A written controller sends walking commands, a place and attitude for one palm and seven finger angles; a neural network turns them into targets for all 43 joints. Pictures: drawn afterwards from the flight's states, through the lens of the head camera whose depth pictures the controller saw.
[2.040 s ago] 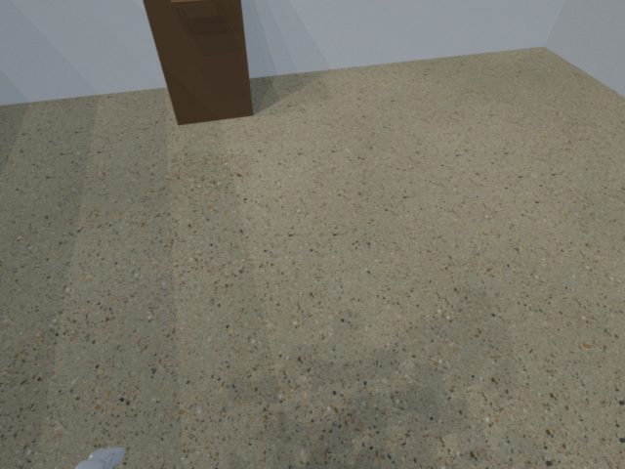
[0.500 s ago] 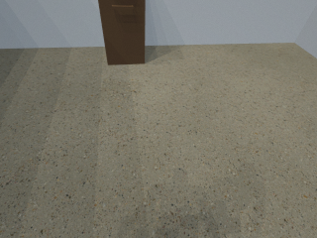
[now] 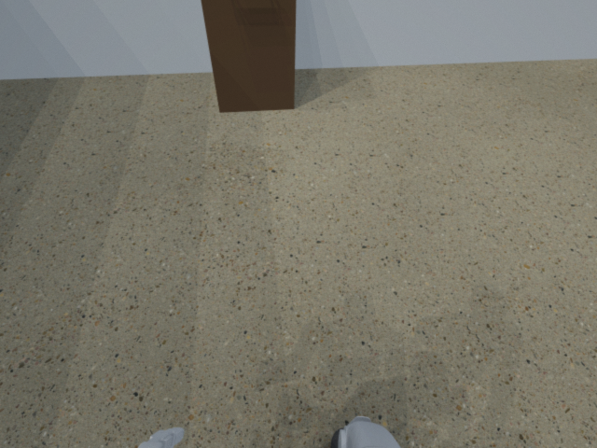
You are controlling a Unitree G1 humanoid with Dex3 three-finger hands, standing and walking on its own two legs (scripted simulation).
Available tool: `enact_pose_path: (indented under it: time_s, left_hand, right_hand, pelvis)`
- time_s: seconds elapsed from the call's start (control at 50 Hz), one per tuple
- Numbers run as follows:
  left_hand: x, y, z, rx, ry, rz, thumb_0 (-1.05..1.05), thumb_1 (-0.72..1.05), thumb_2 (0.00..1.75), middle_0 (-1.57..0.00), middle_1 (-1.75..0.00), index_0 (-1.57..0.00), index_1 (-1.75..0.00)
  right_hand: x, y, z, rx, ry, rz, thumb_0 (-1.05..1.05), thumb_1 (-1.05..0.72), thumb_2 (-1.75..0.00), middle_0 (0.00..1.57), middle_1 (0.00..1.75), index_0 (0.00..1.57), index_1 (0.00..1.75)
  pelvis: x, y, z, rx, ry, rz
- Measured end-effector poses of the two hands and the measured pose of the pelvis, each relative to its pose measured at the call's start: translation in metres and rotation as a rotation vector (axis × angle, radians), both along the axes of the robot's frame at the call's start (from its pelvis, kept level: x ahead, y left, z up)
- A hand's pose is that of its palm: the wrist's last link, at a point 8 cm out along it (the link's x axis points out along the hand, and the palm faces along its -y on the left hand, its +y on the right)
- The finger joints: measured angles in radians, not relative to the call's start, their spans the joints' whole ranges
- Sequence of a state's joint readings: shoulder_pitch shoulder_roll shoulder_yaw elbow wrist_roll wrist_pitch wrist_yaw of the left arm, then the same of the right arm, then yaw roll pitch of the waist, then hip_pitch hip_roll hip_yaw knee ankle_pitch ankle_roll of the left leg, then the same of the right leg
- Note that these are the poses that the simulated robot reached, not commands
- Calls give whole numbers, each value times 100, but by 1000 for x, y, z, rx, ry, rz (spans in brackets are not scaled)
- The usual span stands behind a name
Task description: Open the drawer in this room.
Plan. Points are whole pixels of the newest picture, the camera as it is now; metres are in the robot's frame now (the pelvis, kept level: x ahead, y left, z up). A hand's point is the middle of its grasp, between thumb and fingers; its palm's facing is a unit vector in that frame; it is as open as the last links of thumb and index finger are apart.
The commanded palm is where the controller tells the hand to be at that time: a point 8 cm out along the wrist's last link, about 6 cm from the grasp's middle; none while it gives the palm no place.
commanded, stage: turn or walk to find it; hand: left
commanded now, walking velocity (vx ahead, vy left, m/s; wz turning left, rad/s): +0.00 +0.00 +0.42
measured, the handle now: out of the picture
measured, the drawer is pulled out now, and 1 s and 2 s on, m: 0.00 0.00 0.00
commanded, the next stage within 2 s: stand and wait in 0.18 s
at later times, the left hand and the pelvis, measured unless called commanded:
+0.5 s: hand out of the picture +0.11 +0.20 -0.19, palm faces +0.20 -0.96 -0.18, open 7.4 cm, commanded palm none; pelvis +0.16 +0.01 -0.01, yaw +8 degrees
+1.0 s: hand (203, 296) +0.41 +0.18 -0.16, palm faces +0.11 -0.97 -0.23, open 7.4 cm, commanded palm none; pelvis +0.34 -0.02 -0.01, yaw +5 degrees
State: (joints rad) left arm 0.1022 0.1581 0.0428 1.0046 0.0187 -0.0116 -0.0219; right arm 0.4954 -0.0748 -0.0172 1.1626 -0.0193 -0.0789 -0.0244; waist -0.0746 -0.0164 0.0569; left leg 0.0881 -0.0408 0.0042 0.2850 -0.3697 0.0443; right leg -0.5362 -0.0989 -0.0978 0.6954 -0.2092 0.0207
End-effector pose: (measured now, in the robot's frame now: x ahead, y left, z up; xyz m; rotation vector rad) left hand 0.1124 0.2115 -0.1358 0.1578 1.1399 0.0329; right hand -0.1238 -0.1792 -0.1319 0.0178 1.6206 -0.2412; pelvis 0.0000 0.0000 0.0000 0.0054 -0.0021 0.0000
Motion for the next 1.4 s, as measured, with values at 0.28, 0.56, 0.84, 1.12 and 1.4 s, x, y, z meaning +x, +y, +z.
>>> enact_pose_path:
  time_s: [0.28, 0.56, 0.84, 1.12, 1.4]
  left_hand:
    - [37, 2, 4, 82, 0, 206, -1, 93, 89, -20, -30, -20, -30]
    - [-3, 39, -16, 4, 298, 295, 1, 91, 89, -19, -30, -19, -29]
    - [176, 32, 0, 38, 186, 182, 1, 92, 89, -19, -30, -19, -29]
    - [288, -2, 9, 72, 119, 203, 0, 93, 89, -20, -30, -20, -29]
    - [297, 12, -31, -58, 395, 348, 0, 91, 89, -20, -30, -20, -29]
  right_hand:
    - [265, -88, -9, -100, -280, 248, 0, -91, -89, 19, 29, 20, 30]
    - [401, -22, 17, -104, -470, 376, 0, -91, -89, 19, 29, 20, 30]
    - [346, -36, -2, -49, -95, 177, 0, -92, -89, 20, 29, 20, 30]
    - [531, -70, -10, -30, -233, 208, 1, -91, -89, 19, 29, 20, 30]
    - [784, 0, -1, -85, -512, 424, 0, -92, -90, 19, 29, 20, 30]
  pelvis:
    - [96, -25, -2, -15, -20, 133]
    - [174, 18, 3, -28, -23, 128]
    - [275, 6, 6, 12, -8, 83]
    - [394, -24, 8, -1, -8, 95]
    - [514, 35, -16, -39, -23, 153]
